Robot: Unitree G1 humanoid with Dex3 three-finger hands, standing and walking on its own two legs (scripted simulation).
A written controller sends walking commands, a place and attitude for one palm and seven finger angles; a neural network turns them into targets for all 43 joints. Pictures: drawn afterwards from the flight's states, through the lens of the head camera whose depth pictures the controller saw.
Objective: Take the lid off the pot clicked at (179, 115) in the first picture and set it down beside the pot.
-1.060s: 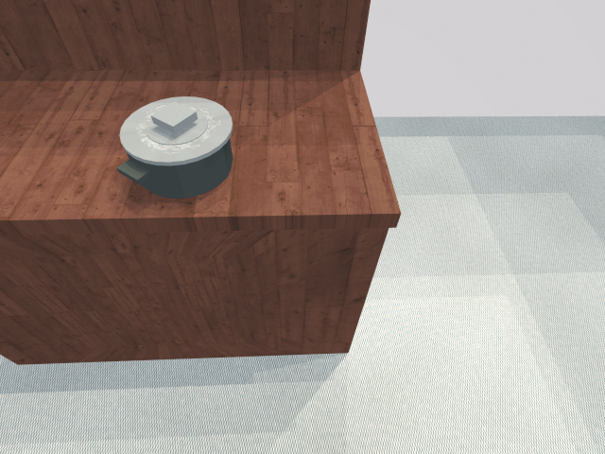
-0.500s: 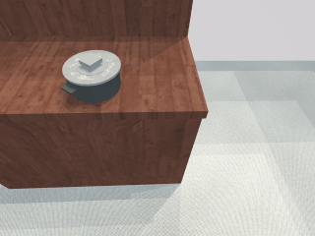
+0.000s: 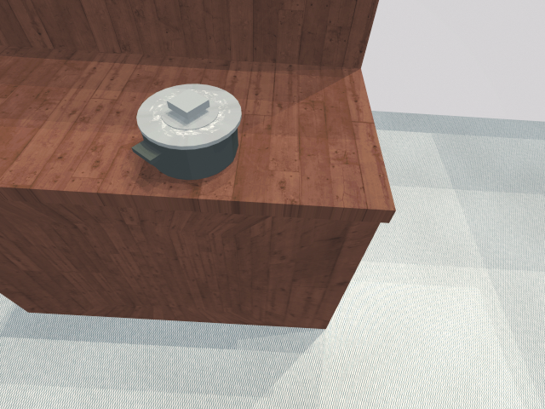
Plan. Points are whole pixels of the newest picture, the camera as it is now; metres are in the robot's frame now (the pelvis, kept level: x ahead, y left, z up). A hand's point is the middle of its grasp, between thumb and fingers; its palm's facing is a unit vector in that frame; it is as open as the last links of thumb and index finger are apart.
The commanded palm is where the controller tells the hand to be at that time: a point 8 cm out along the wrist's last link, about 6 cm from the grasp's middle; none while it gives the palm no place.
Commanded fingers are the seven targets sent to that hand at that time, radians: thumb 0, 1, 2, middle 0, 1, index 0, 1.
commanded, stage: take the last steps up to it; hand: left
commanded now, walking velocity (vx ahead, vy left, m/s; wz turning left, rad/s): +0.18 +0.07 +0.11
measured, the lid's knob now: (188, 103) +0.59 +0.21 +0.11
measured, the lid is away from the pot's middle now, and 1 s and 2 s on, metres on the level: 0.01 0.01 0.01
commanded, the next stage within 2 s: come to a stop and stand still in 0.10 s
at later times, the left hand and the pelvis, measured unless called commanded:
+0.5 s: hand (181, 349) +0.23 +0.18 -0.16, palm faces +0.06 -0.96 -0.26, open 7.4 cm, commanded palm none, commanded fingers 0.00 0.90 0.90 -0.20 -0.30 -0.20 -0.30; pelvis +0.14 -0.01 +0.00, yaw +4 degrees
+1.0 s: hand (111, 395) +0.16 +0.27 -0.16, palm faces +0.11 -0.94 -0.32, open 7.4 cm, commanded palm none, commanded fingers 0.00 0.90 0.90 -0.20 -0.30 -0.20 -0.30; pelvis +0.12 +0.05 -0.01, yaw +3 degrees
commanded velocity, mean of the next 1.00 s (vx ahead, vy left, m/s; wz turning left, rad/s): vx -0.09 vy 0.04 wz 0.01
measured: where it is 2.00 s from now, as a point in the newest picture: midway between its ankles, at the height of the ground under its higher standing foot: outside the picture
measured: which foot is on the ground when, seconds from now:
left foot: down 0.00-0.40, up 0.42-0.90, down 0.92-1.00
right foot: down 0.00-0.02, up 0.04-0.38, down 0.40-1.00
